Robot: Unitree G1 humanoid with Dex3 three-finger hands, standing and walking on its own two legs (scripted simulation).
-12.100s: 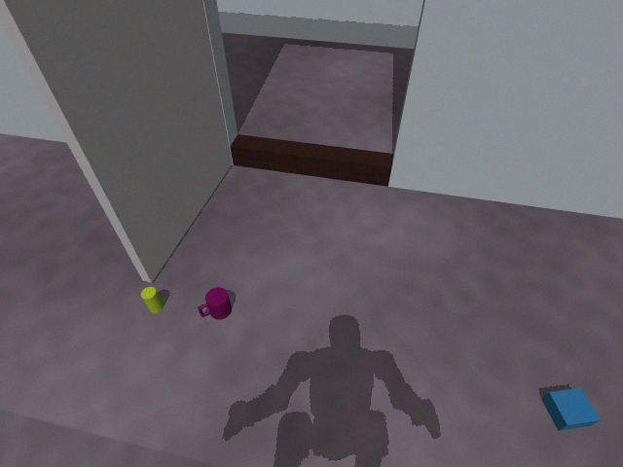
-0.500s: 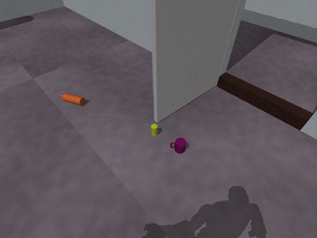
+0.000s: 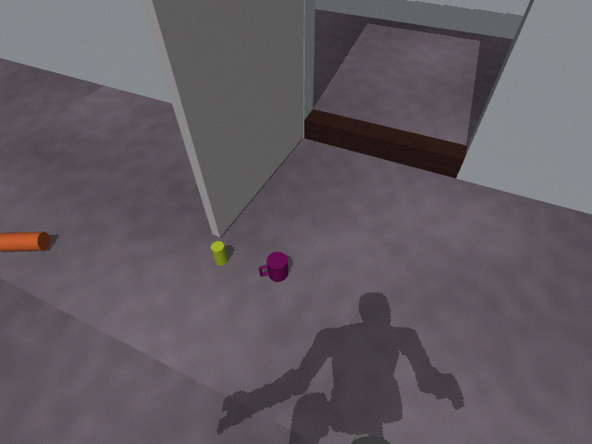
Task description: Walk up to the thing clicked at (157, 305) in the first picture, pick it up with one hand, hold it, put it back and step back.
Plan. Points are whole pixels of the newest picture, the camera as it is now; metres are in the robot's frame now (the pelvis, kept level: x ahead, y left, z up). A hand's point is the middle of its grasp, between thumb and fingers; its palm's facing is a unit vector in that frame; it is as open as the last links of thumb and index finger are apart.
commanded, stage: walk up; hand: left
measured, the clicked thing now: (219, 253) +0.97 +0.25 -0.73
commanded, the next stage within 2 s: none
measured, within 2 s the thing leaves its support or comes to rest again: neither
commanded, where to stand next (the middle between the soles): +0.61 +0.54 m, yaw -72 degrees
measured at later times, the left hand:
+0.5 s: hand (59, 351) +0.36 +0.40 -0.15, palm faces -0.35 -0.77 -0.53, open 7.4 cm
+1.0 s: hand (41, 250) +0.60 +0.52 -0.16, palm faces -0.54 -0.61 -0.58, open 7.4 cm
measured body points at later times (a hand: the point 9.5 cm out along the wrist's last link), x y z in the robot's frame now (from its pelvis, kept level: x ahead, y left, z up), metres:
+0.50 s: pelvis +0.18 +0.16 -0.04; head +0.18 +0.12 +0.41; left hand +0.38 +0.44 -0.11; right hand +0.18 -0.20 -0.14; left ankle +0.35 +0.32 -0.72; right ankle +0.14 -0.07 -0.74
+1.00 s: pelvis +0.34 +0.33 -0.05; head +0.36 +0.27 +0.40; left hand +0.62 +0.55 -0.12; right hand +0.18 +0.06 -0.18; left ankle +0.38 +0.39 -0.69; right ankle +0.31 +0.21 -0.75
